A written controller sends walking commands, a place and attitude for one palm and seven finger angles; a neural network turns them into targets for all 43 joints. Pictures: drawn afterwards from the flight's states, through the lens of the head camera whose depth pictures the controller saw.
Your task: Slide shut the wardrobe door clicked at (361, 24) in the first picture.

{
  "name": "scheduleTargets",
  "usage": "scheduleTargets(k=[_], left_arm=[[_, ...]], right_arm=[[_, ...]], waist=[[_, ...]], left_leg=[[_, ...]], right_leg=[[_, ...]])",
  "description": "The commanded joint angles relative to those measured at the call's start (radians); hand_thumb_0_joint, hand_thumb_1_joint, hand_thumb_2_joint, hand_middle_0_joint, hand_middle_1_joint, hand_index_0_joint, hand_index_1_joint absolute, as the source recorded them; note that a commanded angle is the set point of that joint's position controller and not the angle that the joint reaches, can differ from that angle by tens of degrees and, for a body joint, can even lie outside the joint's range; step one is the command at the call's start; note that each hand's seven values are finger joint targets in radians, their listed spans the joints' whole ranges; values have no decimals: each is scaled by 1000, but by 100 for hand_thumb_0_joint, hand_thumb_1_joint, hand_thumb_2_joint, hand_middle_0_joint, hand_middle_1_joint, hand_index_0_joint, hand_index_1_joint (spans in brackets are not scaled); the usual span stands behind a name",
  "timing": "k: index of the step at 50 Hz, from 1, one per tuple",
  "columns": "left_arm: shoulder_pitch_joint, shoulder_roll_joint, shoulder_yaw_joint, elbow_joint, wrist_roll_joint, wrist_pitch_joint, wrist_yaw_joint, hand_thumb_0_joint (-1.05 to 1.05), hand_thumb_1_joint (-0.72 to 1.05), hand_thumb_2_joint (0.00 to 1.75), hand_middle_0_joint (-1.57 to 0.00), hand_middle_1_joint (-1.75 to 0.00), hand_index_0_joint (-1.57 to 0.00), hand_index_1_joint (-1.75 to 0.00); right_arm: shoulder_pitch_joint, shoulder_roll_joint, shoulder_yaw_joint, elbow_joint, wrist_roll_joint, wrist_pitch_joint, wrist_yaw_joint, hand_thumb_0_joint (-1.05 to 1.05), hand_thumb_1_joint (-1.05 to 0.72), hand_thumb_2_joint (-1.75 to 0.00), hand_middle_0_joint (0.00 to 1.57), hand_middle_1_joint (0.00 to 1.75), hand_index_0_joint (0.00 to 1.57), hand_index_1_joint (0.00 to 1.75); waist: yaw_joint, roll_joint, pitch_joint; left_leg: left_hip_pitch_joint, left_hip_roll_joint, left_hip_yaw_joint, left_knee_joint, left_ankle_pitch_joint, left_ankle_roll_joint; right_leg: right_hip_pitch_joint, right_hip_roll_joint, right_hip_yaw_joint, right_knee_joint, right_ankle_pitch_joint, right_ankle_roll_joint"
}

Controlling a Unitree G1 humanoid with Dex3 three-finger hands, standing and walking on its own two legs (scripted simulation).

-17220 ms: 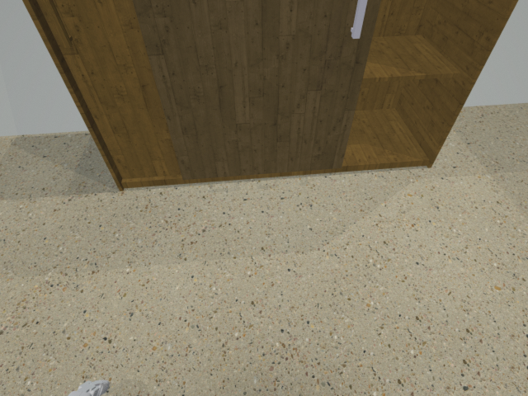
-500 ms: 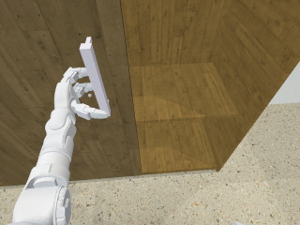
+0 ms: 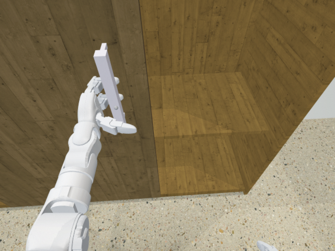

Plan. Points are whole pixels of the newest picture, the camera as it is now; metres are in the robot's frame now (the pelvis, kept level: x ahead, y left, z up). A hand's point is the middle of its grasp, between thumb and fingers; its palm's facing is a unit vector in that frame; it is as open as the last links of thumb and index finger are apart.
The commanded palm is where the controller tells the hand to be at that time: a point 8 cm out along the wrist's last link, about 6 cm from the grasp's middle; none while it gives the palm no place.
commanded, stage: slide the fingers in behind the handle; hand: left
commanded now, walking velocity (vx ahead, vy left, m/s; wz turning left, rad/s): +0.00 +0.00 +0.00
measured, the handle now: (114, 92) +0.48 +0.14 +0.13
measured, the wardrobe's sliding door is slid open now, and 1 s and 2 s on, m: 0.51 0.51 0.51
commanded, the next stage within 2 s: grip the handle and tug to test in 0.92 s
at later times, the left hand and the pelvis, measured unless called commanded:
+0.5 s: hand (122, 106) +0.43 +0.11 +0.13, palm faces +0.08 -1.00 -0.01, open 14.1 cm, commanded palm +0.40 +0.15 +0.12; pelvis +0.00 -0.01 +0.00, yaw +1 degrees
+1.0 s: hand (122, 106) +0.43 +0.11 +0.13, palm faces +0.07 -1.00 -0.01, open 14.1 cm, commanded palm +0.40 +0.16 +0.12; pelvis +0.00 -0.01 +0.00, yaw +1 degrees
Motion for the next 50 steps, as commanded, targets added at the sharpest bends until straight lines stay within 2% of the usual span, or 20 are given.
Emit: scheduleTargets(k=[1,4,9,10,11,13,14,17,21,23,27,29,33,35,37,40,41,43,47,50], left_arm=[[-431,172,37,-271,0,-74,16,0,-50,30,-30,-120,-30,-120],[-426,182,46,-244,1,-66,22,0,-50,30,-30,-120,-30,-120],[-436,135,2,-259,2,-71,23,0,-50,30,-30,-120,-30,-120],[-415,131,6,-228,4,-66,26,0,-50,30,-30,-120,-30,-120],[-455,104,-20,-223,0,-63,27,0,-50,30,-30,-120,-30,-120],[-492,127,-3,-191,2,-60,33,0,-50,30,-30,-120,-30,-120],[-504,148,3,-190,13,-66,39,0,-50,30,-30,-120,-30,-120],[-501,92,-36,-216,15,-82,34,0,-50,30,-30,-120,-30,-120],[-522,79,-55,-192,15,-88,33,0,-50,30,-30,-120,-30,-120],[-543,45,-84,-204,16,-93,33,0,-50,30,-30,-120,-30,-120],[-541,63,-75,-201,20,-95,35,0,-50,30,-30,-120,-30,-120],[-520,40,-93,-212,21,-98,34,0,-50,30,-30,-120,-30,-120],[-537,26,-103,-214,16,-96,33,0,-50,30,-30,-120,-30,-120],[-517,47,-85,-196,16,-92,35,0,-50,30,-30,-120,-30,-120],[-562,40,-94,-181,14,-87,31,0,-50,30,-30,-120,-30,-120],[-530,51,-81,-193,21,-92,36,0,-50,30,-30,-120,-30,-120],[-541,32,-98,-193,20,-89,35,0,-50,30,-30,-120,-30,-120],[-546,48,-82,-184,16,-88,37,0,-50,30,-30,-120,-30,-120],[-548,68,-65,-194,14,-90,33,0,-50,30,-30,-120,-30,-120],[-485,99,-29,-192,15,-86,33,0,-50,30,-30,-120,-30,-120]], right_arm=[[-13,-127,-47,-115,-1,-45,-4,0,-90,-90,20,30,20,30],[-11,-129,-45,-104,-3,-41,-8,0,-90,-90,20,30,20,30],[-16,-123,-45,-103,-3,-44,-8,0,-90,-90,20,30,20,30],[-15,-123,-45,-103,0,-44,-6,0,-90,-90,20,30,20,30],[-13,-123,-44,-100,1,-45,-6,0,-90,-90,20,30,20,30],[-7,-127,-45,-91,1,-45,-8,0,-90,-90,20,30,20,30],[-2,-130,-46,-84,-3,-42,-9,0,-90,-90,20,30,20,30],[-4,-121,-49,-95,-2,-49,-2,0,-90,-90,20,30,20,30],[4,-124,-51,-87,-2,-50,1,0,-90,-90,20,30,20,30],[3,-121,-53,-86,0,-55,4,0,-90,-90,20,30,20,30],[7,-124,-54,-79,-2,-57,5,0,-90,-90,20,30,20,30],[4,-123,-55,-83,-3,-58,8,0,-90,-90,20,30,20,30],[2,-121,-53,-85,-1,-61,9,0,-90,-90,20,30,20,30],[0,-124,-54,-83,0,-60,8,0,-90,-90,20,30,20,30],[5,-124,-50,-77,0,-59,6,0,-90,-90,20,30,20,30],[5,-124,-53,-82,-2,-58,7,0,-90,-90,20,30,20,30],[1,-122,-52,-83,-2,-58,8,0,-90,-90,20,30,20,30],[4,-123,-53,-80,-2,-58,6,0,-90,-90,20,30,20,30],[1,-124,-50,-85,-2,-56,7,0,-90,-90,20,30,20,30],[-3,-125,-48,-93,-4,-50,6,0,-90,-90,20,30,20,30]], waist=[[-2,-33,-321],[-5,-68,-289],[-10,-24,-293],[-10,-47,-281],[-25,-69,-267],[-28,-73,-252],[-28,-74,-258],[-22,-32,-321],[-36,-74,-302],[-42,-55,-305],[-38,-53,-315],[-30,-37,-317],[-40,-65,-309],[-35,-65,-297],[-46,-80,-282],[-29,-44,-327],[-37,-33,-317],[-39,-71,-310],[-33,-59,-316],[-14,-49,-326]], left_leg=[[330,-33,-36,-35,263,28],[301,-34,-33,-39,238,30],[319,-37,-30,-37,229,29],[314,-35,-31,-38,226,29],[308,-35,-31,-40,213,31],[290,-38,-31,-39,182,33],[285,-39,-30,-37,180,34],[328,-41,-33,-29,221,31],[312,-40,-34,-25,220,33],[328,-41,-33,-21,213,34],[330,-42,-36,-19,222,34],[339,-41,-41,-18,237,33],[336,-41,-41,-16,231,34],[326,-41,-37,-18,224,36],[318,-42,-40,-19,213,36],[342,-42,-45,-15,239,33],[348,-41,-43,-14,239,33],[334,-41,-42,-14,232,34],[327,-44,-38,-14,238,36],[324,-43,-38,-16,255,34]], right_leg=[[-51,37,-7,-81,407,-7],[-40,35,-6,-92,398,-5],[-52,35,-4,-95,388,-7],[-65,37,-6,-94,387,-6],[-78,39,-7,-98,379,-2],[-89,37,-2,-103,356,0],[-77,33,1,-103,353,-2],[-77,35,-1,-87,384,-6],[-82,37,-3,-86,400,-2],[-102,37,-2,-87,386,-2],[-96,36,-3,-83,393,-4],[-93,36,-7,-80,392,-10],[-104,38,-8,-80,398,-4],[-101,37,-4,-84,395,-4],[-112,38,-7,-85,386,-2],[-101,36,-9,-73,392,-8],[-115,36,-9,-76,390,-7],[-106,37,-8,-78,394,-4],[-92,35,-4,-77,408,-4],[-70,34,-6,-72,421,-7]])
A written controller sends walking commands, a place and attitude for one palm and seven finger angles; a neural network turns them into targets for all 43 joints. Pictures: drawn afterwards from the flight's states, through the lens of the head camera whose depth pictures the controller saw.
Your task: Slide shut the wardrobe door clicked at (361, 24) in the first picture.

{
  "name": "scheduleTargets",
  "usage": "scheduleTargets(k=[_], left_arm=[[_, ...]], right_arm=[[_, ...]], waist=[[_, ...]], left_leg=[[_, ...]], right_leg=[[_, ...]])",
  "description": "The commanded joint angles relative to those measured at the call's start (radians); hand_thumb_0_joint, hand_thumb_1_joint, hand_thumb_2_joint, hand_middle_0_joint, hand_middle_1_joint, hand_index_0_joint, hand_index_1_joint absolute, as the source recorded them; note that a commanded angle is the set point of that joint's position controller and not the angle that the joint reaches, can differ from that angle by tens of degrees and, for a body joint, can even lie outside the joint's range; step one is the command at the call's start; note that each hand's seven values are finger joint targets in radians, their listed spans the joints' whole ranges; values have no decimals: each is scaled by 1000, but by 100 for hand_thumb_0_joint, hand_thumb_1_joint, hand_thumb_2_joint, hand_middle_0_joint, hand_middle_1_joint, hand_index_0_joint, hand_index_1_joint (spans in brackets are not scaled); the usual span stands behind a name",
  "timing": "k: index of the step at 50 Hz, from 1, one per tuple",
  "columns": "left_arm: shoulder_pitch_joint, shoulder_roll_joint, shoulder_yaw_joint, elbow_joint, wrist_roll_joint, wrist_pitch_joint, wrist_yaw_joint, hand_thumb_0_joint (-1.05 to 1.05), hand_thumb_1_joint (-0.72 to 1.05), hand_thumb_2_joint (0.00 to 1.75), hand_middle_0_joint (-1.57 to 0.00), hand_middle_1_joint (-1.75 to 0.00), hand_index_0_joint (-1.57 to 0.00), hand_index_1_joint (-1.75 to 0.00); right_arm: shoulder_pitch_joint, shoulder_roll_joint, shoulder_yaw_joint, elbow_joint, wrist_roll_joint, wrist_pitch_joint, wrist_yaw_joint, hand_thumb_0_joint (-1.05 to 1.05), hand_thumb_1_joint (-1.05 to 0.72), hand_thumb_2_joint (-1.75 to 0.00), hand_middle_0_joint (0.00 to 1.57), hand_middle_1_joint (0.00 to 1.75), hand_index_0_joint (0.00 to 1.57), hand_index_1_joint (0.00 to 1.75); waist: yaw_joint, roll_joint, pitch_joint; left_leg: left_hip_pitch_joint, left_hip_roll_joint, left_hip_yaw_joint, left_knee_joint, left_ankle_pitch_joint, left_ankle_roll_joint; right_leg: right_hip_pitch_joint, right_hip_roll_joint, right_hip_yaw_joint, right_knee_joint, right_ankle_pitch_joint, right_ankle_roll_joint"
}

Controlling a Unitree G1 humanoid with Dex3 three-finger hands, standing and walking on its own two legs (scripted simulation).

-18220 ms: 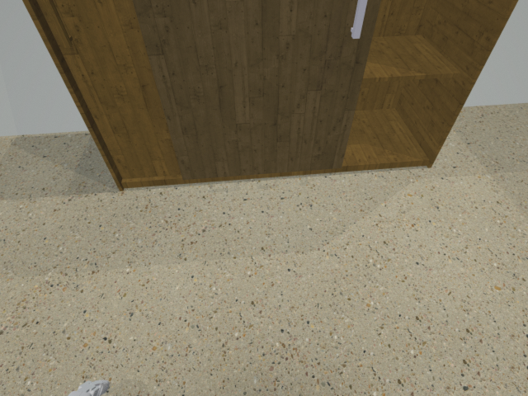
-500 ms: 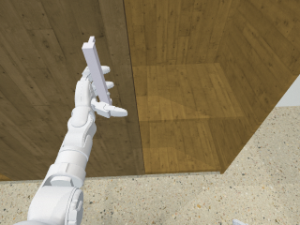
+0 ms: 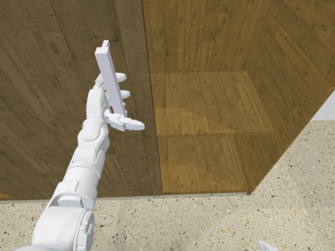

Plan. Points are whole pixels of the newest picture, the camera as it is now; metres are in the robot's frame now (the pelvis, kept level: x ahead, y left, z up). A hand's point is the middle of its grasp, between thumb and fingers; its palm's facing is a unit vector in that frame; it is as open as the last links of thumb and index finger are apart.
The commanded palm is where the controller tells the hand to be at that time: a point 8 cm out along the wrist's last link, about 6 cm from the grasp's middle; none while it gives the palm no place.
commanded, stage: grip the handle and tug to test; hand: left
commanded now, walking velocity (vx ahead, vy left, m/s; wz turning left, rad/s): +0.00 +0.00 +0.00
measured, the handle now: (116, 89) +0.48 +0.14 +0.13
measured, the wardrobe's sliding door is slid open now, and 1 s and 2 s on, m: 0.51 0.51 0.51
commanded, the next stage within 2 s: tug the door sideways, standing still in 1.44 s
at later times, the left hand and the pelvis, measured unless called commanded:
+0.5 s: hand (123, 103) +0.44 +0.11 +0.12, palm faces +0.02 -1.00 +0.00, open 8.8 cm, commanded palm +0.41 +0.16 +0.13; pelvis +0.00 +0.01 +0.00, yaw -1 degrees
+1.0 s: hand (124, 103) +0.44 +0.11 +0.12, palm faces +0.05 -1.00 +0.00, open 5.5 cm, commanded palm +0.41 +0.16 +0.13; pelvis +0.00 +0.00 +0.00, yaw +0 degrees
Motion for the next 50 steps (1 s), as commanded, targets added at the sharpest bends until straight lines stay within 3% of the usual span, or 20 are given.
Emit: scheduleTargets(k=[1,5,10,11,12,14,17,21,23,25,31,38,40,43,45,47,50], left_arm=[[-451,114,5,-245,1,-66,-21,0,-50,30,-30,-120,-30,-120],[-446,150,38,-223,-4,-58,-22,0,-31,38,-32,-123,-32,-123],[-466,200,82,-179,-1,-56,-18,0,-8,48,-35,-126,-35,-126],[-489,176,58,-206,-2,-61,-21,0,-3,50,-35,-127,-35,-127],[-501,145,32,-201,0,-61,-23,0,1,52,-35,-127,-35,-127],[-460,183,69,-184,1,-62,-19,0,11,56,-36,-129,-36,-129],[-484,132,30,-213,-2,-63,-20,0,25,62,-38,-131,-38,-131],[-432,155,56,-235,-2,-64,-18,0,43,70,-40,-133,-40,-133],[-451,120,17,-256,0,-62,-20,0,53,74,-41,-135,-41,-135],[-456,141,37,-228,3,-56,-7,0,62,78,-42,-136,-42,-136],[-476,105,2,-228,15,-58,-1,0,90,90,-45,-140,-45,-140],[-513,101,-9,-215,17,-63,-1,0,90,90,-45,-140,-45,-140],[-497,139,22,-203,21,-64,-1,0,90,90,-45,-140,-45,-140],[-511,97,-11,-204,14,-63,-12,0,90,90,-45,-140,-45,-140],[-507,124,10,-191,17,-66,-9,0,90,90,-45,-140,-45,-140],[-540,80,-32,-213,14,-69,-12,0,90,90,-45,-140,-45,-140],[-515,128,11,-217,15,-73,-10,0,90,90,-45,-140,-45,-140]], right_arm=[[1,-122,-39,-118,2,-39,-6,0,-90,-90,20,30,20,30],[2,-126,-35,-119,3,-33,-10,0,-90,-90,20,30,20,30],[10,-128,-34,-113,2,-24,-17,0,-90,-90,20,30,20,30],[8,-124,-33,-118,1,-25,-16,0,-90,-90,20,30,20,30],[11,-121,-34,-115,1,-27,-15,0,-90,-90,20,30,20,30],[23,-129,-40,-109,-3,-25,-14,0,-90,-90,20,30,20,30],[23,-124,-42,-114,1,-29,-9,0,-90,-90,20,30,20,30],[27,-127,-46,-117,-3,-28,-6,0,-90,-90,20,30,20,30],[19,-123,-43,-120,1,-29,-5,0,-90,-90,20,30,20,30],[22,-126,-42,-109,1,-27,-6,0,-90,-90,20,30,20,30],[27,-123,-45,-110,-2,-29,-4,0,-90,-90,20,30,20,30],[31,-125,-45,-104,-1,-32,-3,0,-90,-90,20,30,20,30],[34,-128,-46,-101,-2,-30,-5,0,-90,-90,20,30,20,30],[28,-123,-43,-107,-1,-31,-6,0,-90,-90,20,30,20,30],[29,-124,-44,-104,1,-29,-7,0,-90,-90,20,30,20,30],[27,-120,-43,-107,1,-34,-5,0,-90,-90,20,30,20,30],[29,-126,-45,-108,-1,-33,-5,0,-90,-90,20,30,20,30]], waist=[[-36,-57,-314],[-33,-85,-286],[-31,-71,-283],[-34,-37,-295],[-44,-46,-300],[-30,-60,-316],[-43,-54,-323],[-25,-59,-349],[-38,-41,-332],[-41,-48,-292],[-46,-42,-310],[-56,-51,-311],[-49,-64,-316],[-55,-51,-315],[-51,-55,-306],[-62,-36,-309],[-48,-47,-332]], left_leg=[[335,-39,-11,-25,243,47],[304,-39,-8,-35,217,48],[290,-38,-7,-36,197,46],[305,-38,-6,-36,207,45],[314,-37,-9,-32,212,45],[315,-36,-12,-27,235,44],[336,-33,-12,-25,246,44],[343,-33,-14,-29,272,43],[347,-30,-12,-29,264,41],[332,-28,-15,-31,240,43],[345,-27,-20,-32,227,41],[342,-29,-20,-25,223,44],[328,-31,-17,-24,220,46],[335,-33,-16,-23,227,45],[326,-33,-16,-21,216,45],[343,-34,-17,-20,218,45],[341,-36,-17,-18,234,47]], right_leg=[[-61,33,18,-96,432,9],[-52,34,20,-104,418,12],[-55,33,25,-106,388,11],[-60,34,25,-103,392,9],[-71,35,22,-102,393,10],[-52,35,21,-98,406,6],[-75,40,16,-96,411,9],[-47,41,15,-92,434,6],[-67,42,12,-93,420,7],[-87,43,13,-101,392,8],[-101,43,11,-97,365,6],[-111,43,15,-97,367,8],[-92,41,19,-99,376,8],[-99,41,18,-98,387,9],[-100,41,20,-99,374,8],[-115,41,17,-99,373,8],[-93,41,22,-95,394,7]])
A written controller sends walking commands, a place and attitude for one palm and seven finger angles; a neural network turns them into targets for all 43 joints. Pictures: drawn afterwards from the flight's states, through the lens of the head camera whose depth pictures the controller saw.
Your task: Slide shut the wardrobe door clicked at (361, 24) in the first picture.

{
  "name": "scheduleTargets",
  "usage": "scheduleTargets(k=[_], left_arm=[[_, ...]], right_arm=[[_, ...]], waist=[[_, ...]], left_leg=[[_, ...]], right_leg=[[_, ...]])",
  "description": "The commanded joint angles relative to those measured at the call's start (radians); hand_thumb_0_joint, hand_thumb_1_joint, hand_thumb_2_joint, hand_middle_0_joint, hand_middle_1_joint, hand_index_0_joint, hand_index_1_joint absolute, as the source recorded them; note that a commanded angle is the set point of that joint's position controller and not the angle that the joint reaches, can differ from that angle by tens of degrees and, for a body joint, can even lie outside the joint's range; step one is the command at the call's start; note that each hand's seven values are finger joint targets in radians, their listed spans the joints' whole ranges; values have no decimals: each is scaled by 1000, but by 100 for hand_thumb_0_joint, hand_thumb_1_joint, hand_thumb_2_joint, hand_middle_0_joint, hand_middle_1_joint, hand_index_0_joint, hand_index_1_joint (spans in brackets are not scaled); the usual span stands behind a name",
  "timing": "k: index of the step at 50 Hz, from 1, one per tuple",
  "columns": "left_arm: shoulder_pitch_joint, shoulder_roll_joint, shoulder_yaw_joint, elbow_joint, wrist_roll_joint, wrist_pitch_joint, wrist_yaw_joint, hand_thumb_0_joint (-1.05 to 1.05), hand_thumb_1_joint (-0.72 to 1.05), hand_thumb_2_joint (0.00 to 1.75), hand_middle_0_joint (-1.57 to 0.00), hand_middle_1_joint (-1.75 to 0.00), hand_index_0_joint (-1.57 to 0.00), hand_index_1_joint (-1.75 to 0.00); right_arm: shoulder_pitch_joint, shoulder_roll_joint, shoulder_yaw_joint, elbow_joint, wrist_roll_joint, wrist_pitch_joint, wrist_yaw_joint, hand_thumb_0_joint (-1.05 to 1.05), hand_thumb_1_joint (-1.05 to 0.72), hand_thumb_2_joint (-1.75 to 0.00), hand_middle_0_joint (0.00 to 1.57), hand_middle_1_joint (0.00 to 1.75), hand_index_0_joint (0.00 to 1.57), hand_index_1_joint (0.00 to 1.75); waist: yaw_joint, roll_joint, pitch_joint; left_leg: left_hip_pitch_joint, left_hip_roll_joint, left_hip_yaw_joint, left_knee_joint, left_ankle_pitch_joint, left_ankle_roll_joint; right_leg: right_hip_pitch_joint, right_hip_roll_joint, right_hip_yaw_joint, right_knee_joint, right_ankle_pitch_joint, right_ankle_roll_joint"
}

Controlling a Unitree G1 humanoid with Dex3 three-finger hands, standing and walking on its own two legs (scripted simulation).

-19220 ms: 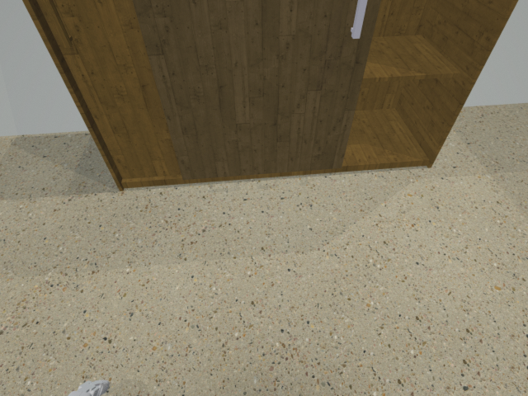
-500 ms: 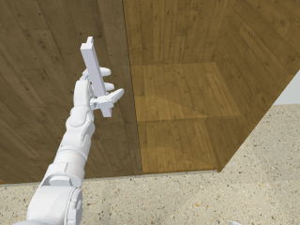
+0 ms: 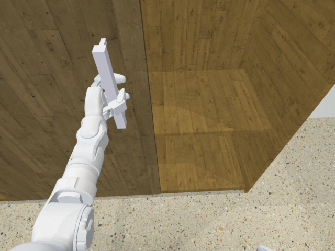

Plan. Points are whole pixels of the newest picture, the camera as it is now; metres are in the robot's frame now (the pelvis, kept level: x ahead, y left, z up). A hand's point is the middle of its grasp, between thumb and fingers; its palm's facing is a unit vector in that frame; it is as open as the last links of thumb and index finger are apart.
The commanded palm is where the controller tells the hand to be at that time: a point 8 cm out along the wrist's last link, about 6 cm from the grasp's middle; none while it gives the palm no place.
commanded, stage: grip the handle and tug to test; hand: left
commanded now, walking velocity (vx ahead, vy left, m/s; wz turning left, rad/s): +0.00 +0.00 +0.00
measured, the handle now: (113, 88) +0.48 +0.14 +0.13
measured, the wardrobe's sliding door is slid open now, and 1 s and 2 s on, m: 0.51 0.51 0.49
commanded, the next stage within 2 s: tug the door sideways, standing still in 0.44 s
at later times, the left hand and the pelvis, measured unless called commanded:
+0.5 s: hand (122, 102) +0.44 +0.11 +0.13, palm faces +0.04 -1.00 +0.01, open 5.7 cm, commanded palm +0.38 +0.16 +0.13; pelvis +0.03 +0.00 +0.01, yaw -2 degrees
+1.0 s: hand (122, 101) +0.44 +0.11 +0.13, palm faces +0.09 -1.00 -0.01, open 5.6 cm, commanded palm +0.42 +0.12 +0.13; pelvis +0.06 +0.01 +0.01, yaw +4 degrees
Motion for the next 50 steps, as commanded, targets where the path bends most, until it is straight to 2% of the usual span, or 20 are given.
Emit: scheduleTargets(k=[1,3,5,6,7,9,10,13,14,21,24,27,28,30,34,37,41,43,47,50], left_arm=[[-455,117,-5,-243,9,-74,-24,0,90,90,-45,-140,-45,-140],[-438,86,-32,-260,6,-70,-31,0,90,90,-45,-140,-45,-140],[-401,108,-10,-252,5,-66,-30,0,90,90,-45,-140,-45,-140],[-388,93,-20,-266,1,-61,-33,0,90,90,-45,-140,-45,-140],[-395,109,-7,-285,-2,-62,-34,0,90,90,-45,-140,-45,-140],[-315,116,5,-291,-4,-53,-37,0,90,90,-45,-140,-45,-140],[-318,115,1,-311,-5,-51,-41,0,90,90,-45,-140,-45,-140],[-272,80,-19,-364,-14,-36,-48,0,90,90,-45,-140,-45,-140],[-225,107,3,-381,-10,-35,-43,0,90,90,-45,-140,-45,-140],[40,97,23,-590,-32,4,-50,0,90,90,-45,-140,-45,-140],[104,82,1,-671,-34,28,-49,0,90,90,-45,-140,-45,-140],[177,101,25,-755,-38,47,-46,0,90,90,-45,-140,-45,-140],[140,152,67,-742,-36,54,-42,0,90,90,-45,-140,-45,-140],[53,101,6,-765,-28,62,-35,0,90,90,-45,-140,-45,-140],[-140,18,-82,-711,-9,80,5,0,90,90,-45,-140,-45,-140],[-138,-41,-136,-727,10,84,20,0,90,90,-45,-140,-45,-140],[-167,-101,-207,-719,26,86,28,0,90,90,-45,-140,-45,-140],[-184,-135,-242,-707,34,81,30,0,90,90,-45,-140,-45,-140],[-225,-183,-300,-704,46,65,32,0,90,90,-45,-140,-45,-140],[-263,-210,-332,-717,52,50,36,0,90,90,-45,-140,-45,-140]], right_arm=[[14,-126,-44,-109,0,-43,-4,0,-90,-90,20,30,20,30],[5,-122,-42,-119,2,-44,-1,0,-90,-90,20,30,20,30],[4,-126,-42,-122,3,-42,1,0,-90,-90,20,30,20,30],[3,-124,-41,-128,2,-42,1,0,-90,-90,20,30,20,30],[2,-126,-43,-127,3,-42,0,0,-90,-90,20,30,20,30],[-5,-128,-42,-140,0,-39,1,0,-90,-90,20,30,20,30],[-8,-126,-40,-144,4,-38,1,0,-90,-90,20,30,20,30],[-15,-120,-42,-157,5,-40,4,0,-90,-90,20,30,20,30],[-16,-123,-44,-158,2,-38,3,0,-90,-90,20,30,20,30],[-55,-113,-43,-216,4,-43,11,0,-90,-90,20,30,20,30],[-67,-109,-40,-228,4,-41,10,0,-90,-90,20,30,20,30],[-78,-106,-40,-241,3,-39,9,0,-90,-90,20,30,20,30],[-74,-114,-39,-229,0,-35,3,0,-90,-90,20,30,20,30],[-78,-106,-36,-218,0,-31,0,0,-90,-90,20,30,20,30],[-66,-104,-39,-164,-8,-27,-8,0,-90,-90,20,30,20,30],[-57,-98,-45,-160,-15,-28,-5,0,-90,-90,20,30,20,30],[-68,-94,-44,-161,-21,-23,-3,0,-90,-90,20,30,20,30],[-75,-89,-41,-163,-21,-23,-1,0,-90,-90,20,30,20,30],[-77,-81,-38,-167,-22,-25,7,0,-90,-90,20,30,20,30],[-71,-80,-39,-167,-23,-30,12,0,-90,-90,20,30,20,30]], waist=[[-32,-52,-335],[-32,-32,-325],[-22,-45,-316],[-22,-47,-322],[-24,-61,-328],[-4,-67,-329],[-8,-63,-328],[-3,-45,-334],[10,-57,-344],[53,-67,-377],[54,-50,-362],[61,-68,-375],[54,-79,-361],[29,-56,-330],[-26,-27,-273],[-22,4,-365],[-32,-58,-368],[-37,-45,-351],[-40,-19,-365],[-47,-25,-376]], left_leg=[[352,-39,-17,-27,242,44],[359,-39,-15,-26,252,43],[342,-39,-16,-29,243,43],[343,-41,-12,-30,246,45],[346,-40,-11,-30,253,46],[329,-43,-7,-33,265,46],[335,-42,-5,-34,274,46],[356,-42,1,-31,309,46],[353,-41,-1,-30,331,45],[372,-42,26,-41,462,46],[380,-41,34,-40,516,45],[396,-36,38,-48,569,44],[386,-36,39,-51,561,41],[393,-37,35,-50,555,41],[434,-28,8,-38,524,36],[490,-27,-8,-18,633,36],[491,-26,-26,-16,605,39],[492,-25,-34,-15,588,39],[516,-22,-54,-7,590,38],[528,-18,-69,5,615,39]], right_leg=[[-68,37,15,-94,399,4],[-75,38,13,-92,413,4],[-63,38,13,-95,407,3],[-57,38,13,-95,415,4],[-48,37,15,-98,430,6],[-13,34,13,-96,451,4],[-16,35,14,-94,466,6],[-6,36,12,-94,505,7],[24,33,8,-90,524,3],[132,25,5,-81,729,12],[160,18,4,-83,798,16],[188,12,4,-81,867,24],[193,11,5,-81,880,25],[161,14,2,-88,849,23],[44,23,-6,-103,690,13],[41,18,-9,-76,727,13],[26,18,-15,-75,696,13],[4,18,-16,-75,661,10],[-31,21,-18,-67,603,5],[-51,25,-20,-57,591,3]])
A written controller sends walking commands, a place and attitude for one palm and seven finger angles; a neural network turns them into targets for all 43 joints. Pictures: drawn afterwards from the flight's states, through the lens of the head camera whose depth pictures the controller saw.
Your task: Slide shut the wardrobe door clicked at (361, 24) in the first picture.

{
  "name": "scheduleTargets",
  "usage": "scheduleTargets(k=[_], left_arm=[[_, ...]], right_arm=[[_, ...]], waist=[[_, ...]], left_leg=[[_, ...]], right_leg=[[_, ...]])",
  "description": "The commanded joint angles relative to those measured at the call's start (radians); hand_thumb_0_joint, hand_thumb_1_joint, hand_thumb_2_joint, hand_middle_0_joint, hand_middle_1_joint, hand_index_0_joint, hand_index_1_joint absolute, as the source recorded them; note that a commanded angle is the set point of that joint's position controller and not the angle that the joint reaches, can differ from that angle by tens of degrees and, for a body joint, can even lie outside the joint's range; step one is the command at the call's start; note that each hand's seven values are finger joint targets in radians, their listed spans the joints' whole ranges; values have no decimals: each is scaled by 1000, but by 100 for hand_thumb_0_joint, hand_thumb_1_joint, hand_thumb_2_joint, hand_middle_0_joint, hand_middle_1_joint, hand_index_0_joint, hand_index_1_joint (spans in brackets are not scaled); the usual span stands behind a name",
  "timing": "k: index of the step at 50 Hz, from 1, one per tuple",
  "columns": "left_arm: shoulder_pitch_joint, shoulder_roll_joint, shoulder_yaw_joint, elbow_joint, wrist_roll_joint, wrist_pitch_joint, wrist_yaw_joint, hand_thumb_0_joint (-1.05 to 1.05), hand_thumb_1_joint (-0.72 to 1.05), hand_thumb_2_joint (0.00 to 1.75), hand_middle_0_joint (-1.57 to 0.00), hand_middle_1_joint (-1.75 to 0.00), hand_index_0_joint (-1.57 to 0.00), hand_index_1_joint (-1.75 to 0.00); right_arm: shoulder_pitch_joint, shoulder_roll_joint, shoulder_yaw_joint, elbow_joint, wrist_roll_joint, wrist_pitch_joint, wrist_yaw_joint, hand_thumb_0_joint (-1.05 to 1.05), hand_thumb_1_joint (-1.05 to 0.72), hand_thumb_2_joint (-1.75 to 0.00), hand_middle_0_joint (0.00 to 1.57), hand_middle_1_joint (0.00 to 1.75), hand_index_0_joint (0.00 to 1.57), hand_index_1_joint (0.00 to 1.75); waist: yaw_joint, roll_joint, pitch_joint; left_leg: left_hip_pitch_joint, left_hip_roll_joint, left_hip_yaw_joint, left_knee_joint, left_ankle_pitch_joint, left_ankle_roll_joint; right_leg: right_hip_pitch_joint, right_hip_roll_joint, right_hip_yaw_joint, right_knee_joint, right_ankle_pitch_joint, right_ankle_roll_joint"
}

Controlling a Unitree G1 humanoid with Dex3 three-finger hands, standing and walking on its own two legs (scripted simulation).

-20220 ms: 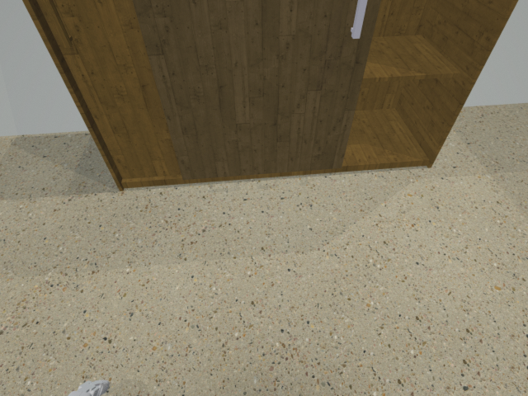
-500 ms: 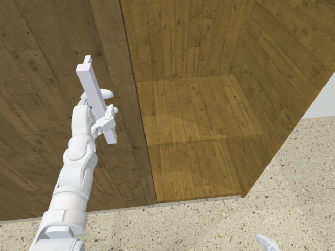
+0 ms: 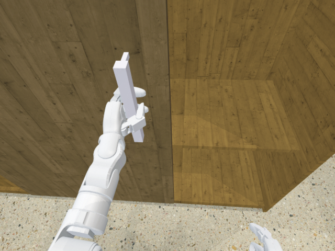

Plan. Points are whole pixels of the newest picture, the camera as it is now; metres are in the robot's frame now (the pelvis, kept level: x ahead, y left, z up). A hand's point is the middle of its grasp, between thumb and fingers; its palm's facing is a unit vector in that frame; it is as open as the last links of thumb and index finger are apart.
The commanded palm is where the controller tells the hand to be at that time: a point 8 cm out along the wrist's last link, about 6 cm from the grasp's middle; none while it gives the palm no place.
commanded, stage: tug the door sideways, standing still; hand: left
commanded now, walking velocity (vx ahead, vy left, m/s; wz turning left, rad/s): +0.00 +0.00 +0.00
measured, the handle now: (133, 102) +0.43 +0.11 +0.13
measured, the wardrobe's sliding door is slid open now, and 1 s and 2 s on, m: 0.51 0.49 0.27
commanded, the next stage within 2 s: step sideways, sliding the door along in 0.08 s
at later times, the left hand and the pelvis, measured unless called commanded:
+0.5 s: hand (140, 118) +0.39 +0.08 +0.12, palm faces +0.06 -0.98 -0.17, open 5.8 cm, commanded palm +0.37 +0.10 +0.12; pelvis -0.04 -0.02 +0.00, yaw +1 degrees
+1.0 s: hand (151, 118) +0.39 +0.06 +0.12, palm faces +0.23 -0.96 -0.14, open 5.8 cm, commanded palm +0.36 +0.04 +0.12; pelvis -0.01 -0.13 -0.01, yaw +9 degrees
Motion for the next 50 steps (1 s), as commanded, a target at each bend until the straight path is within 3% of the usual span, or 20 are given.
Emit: scheduleTargets(k=[1,9,10,12,15,17,21,24,27,29,30,31,32,35,40,44,46,47,48,50], left_arm=[[-525,-105,-196,-296,31,-109,-48,0,90,90,-45,-140,-45,-140],[-650,-136,-243,-242,41,-138,-35,0,90,90,-45,-140,-45,-140],[-766,434,161,-307,85,-156,-11,0,90,90,-45,-140,-45,-140],[-698,141,-59,-252,71,-155,-61,0,90,90,-45,-140,-45,-140],[-635,155,-35,-168,43,-138,-77,0,90,90,-45,-140,-45,-140],[-657,164,-27,-124,44,-120,-74,0,90,90,-45,-140,-45,-140],[-703,165,-29,-35,47,-126,-75,0,90,90,-45,-140,-45,-140],[-764,141,-51,88,41,-117,-76,0,90,90,-45,-140,-45,-140],[-838,30,-134,70,51,-161,-87,0,90,90,-45,-140,-45,-140],[-839,-10,-178,24,41,-173,-88,0,90,90,-45,-140,-45,-140],[-815,-16,-181,-8,23,-179,-94,0,90,90,-45,-140,-45,-140],[-834,-49,-221,-59,4,-187,-111,0,90,90,-45,-140,-45,-140],[-827,-67,-234,-56,16,-181,-121,0,90,90,-45,-140,-45,-140],[-816,-20,-209,-133,30,-178,-125,0,90,90,-45,-140,-45,-140],[-827,-89,-281,-159,41,-179,-133,0,90,90,-45,-140,-45,-140],[-760,-54,-260,-179,49,-175,-123,0,90,90,-45,-140,-45,-140],[-712,-32,-251,-173,67,-168,-110,0,90,90,-45,-140,-45,-140],[-666,15,-206,-153,62,-157,-101,0,90,90,-45,-140,-45,-140],[-668,14,-198,-152,59,-161,-102,0,90,90,-45,-140,-45,-140],[-666,-44,-260,-251,59,-178,-93,0,90,90,-45,-140,-45,-140]], right_arm=[[10,-106,-42,-112,-1,-51,5,0,-90,-90,20,30,20,30],[29,-109,-39,-93,-2,-68,19,0,-90,-90,20,30,20,30],[-10,-164,-38,-103,9,-43,-30,0,-90,-90,20,30,20,30],[-39,-113,-21,-118,7,-28,-49,0,-90,-90,20,30,20,30],[-35,-123,-32,-111,-3,-8,-50,0,-90,-90,20,30,20,30],[-72,-119,-23,-115,-1,4,-50,0,-90,-90,20,30,20,30],[-70,-123,-16,-115,25,11,-66,0,-90,-90,20,30,20,30],[-61,-112,-28,-80,41,5,-78,0,-90,-90,20,30,20,30],[-74,-87,-20,-53,30,-29,-80,0,-90,-90,20,30,20,30],[-43,-95,-23,-44,27,-36,-81,0,-90,-90,20,30,20,30],[-26,-138,-47,-61,19,-39,-80,0,-90,-90,20,30,20,30],[-41,-138,-53,-83,17,-28,-49,0,-90,-90,20,30,20,30],[-46,-114,-50,-85,16,-25,-25,0,-90,-90,20,30,20,30],[-53,-122,-57,-86,17,-14,-22,0,-90,-90,20,30,20,30],[-96,-127,-53,-132,43,-28,-20,0,-90,-90,20,30,20,30],[-125,-120,-48,-148,55,-15,-28,0,-90,-90,20,30,20,30],[-105,-92,-51,-136,59,-6,-37,0,-90,-90,20,30,20,30],[-105,-85,-67,-131,62,3,-48,0,-90,-90,20,30,20,30],[-133,-83,-72,-126,54,-2,-52,0,-90,-90,20,30,20,30],[-157,-57,-48,-111,39,-28,-68,0,-90,-90,20,30,20,30]], waist=[[-109,-30,-368],[-129,-34,-374],[-16,-2,-408],[-58,-4,-381],[-67,114,-340],[-49,96,-251],[-42,16,-238],[-34,-409,-116],[-35,-175,-79],[-78,-81,-147],[-82,66,-193],[-71,170,-222],[-59,84,-181],[-64,33,-165],[-69,146,-187],[-49,123,-162],[-56,-90,-181],[-45,-373,-208],[-27,-450,-190],[-53,-242,-175]], left_leg=[[465,24,-26,46,678,33],[449,20,-49,56,594,30],[475,79,-47,14,584,78],[526,86,-47,7,671,91],[686,227,-234,-51,902,166],[563,256,-261,-86,699,171],[275,166,-78,6,317,100],[55,14,37,283,-42,31],[34,38,3,275,-143,38],[341,84,-1,-142,193,60],[598,236,-157,-228,640,130],[761,416,-372,-164,963,219],[754,422,-375,-121,947,242],[736,400,-317,-71,800,232],[490,298,-78,-89,676,140],[348,259,-8,30,541,70],[268,141,50,174,379,14],[175,70,54,260,121,-23],[137,53,32,336,-197,-24],[157,84,21,117,-153,-5]], right_leg=[[-156,43,-8,-19,597,-5],[-198,49,-11,-13,520,-11],[-90,0,51,-34,512,8],[-89,20,22,9,576,21],[-290,57,41,239,39,16],[-255,23,71,152,-123,2],[95,7,33,-152,184,-16],[133,-179,305,-360,85,-143],[207,-216,267,-190,590,-195],[109,-141,98,67,686,-103],[-125,-19,16,297,502,-22],[-341,22,98,467,-37,-1],[-392,8,175,527,-88,-18],[-428,-40,164,400,-74,-11],[-64,9,11,153,96,-1],[166,22,-6,-39,269,-7],[270,-69,71,-159,623,-37],[337,-162,217,-166,763,-100],[294,-217,282,-208,820,-131],[276,-216,223,-124,962,-123]])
